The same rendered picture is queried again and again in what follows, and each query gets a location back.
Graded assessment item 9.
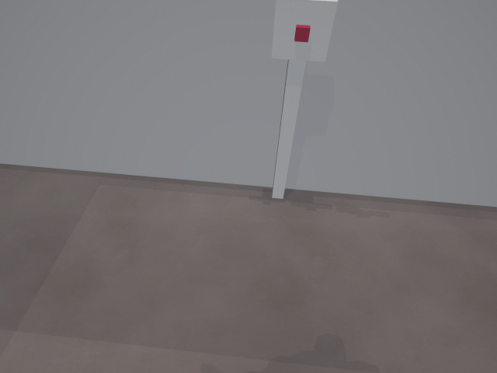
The button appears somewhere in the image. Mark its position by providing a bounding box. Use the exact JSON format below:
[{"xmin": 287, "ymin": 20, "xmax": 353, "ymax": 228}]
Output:
[{"xmin": 294, "ymin": 25, "xmax": 311, "ymax": 42}]

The panel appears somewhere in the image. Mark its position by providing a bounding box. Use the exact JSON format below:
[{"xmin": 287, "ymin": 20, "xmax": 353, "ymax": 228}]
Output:
[{"xmin": 272, "ymin": 0, "xmax": 338, "ymax": 199}]

